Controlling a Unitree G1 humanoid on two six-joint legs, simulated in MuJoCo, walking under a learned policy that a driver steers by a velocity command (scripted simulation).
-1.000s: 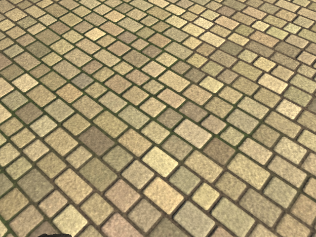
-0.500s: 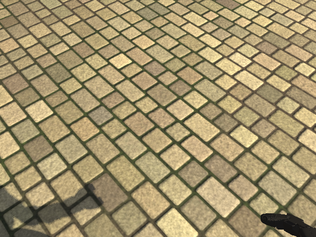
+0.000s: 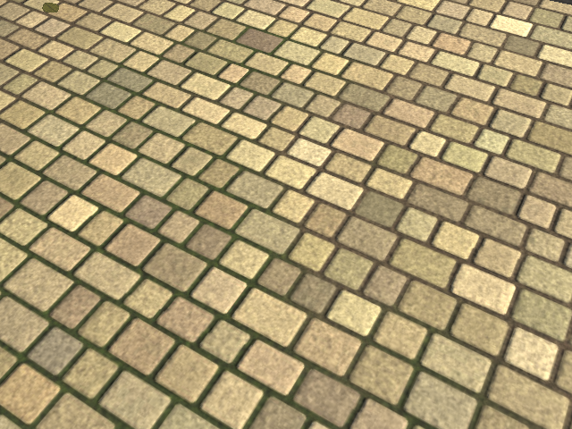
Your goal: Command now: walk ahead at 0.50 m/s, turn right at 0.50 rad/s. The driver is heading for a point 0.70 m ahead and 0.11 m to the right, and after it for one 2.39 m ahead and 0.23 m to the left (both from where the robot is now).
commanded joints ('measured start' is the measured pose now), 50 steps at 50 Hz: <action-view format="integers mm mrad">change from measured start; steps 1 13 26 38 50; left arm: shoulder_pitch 193 194 287 138 72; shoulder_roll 176 197 136 85 161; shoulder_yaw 72 65 41 13 42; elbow -30 -86 -69 -151 -177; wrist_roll -7 4 15 17 7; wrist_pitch -9 -31 -3 -26 -67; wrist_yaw -4 58 70 56 30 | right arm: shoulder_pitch -41 -209 -125 -54 55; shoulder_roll -185 -93 -182 -149 -183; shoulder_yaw -37 -12 -35 -17 -22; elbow -66 -223 -242 -177 -121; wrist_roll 5 -25 -27 -5 19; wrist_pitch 18 -43 -87 -51 3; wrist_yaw -16 5 38 32 12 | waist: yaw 168 53 -9 36 88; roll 88 -11 -75 92 107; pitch -117 -36 -175 -21 -61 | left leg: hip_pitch -65 -735 -232 -245 -203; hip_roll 235 91 62 212 180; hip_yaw -14 -279 -308 -446 -412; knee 392 616 191 -134 125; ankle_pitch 1033 233 398 390 537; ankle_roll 101 -31 125 267 162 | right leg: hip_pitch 315 366 459 -92 326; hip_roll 114 -82 -26 -59 46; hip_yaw -76 314 335 100 53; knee -56 -397 43 296 -174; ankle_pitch -44 236 300 -99 34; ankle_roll -77 -212 -64 72 29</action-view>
